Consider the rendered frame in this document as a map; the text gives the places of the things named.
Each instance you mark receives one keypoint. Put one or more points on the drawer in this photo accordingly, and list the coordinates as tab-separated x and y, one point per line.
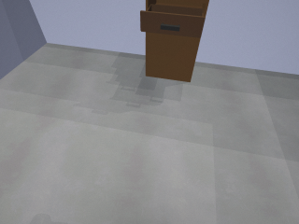
190	20

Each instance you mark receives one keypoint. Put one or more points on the cabinet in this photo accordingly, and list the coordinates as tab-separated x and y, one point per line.
172	56

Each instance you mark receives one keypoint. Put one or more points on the handle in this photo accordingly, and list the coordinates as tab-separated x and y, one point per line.
170	27

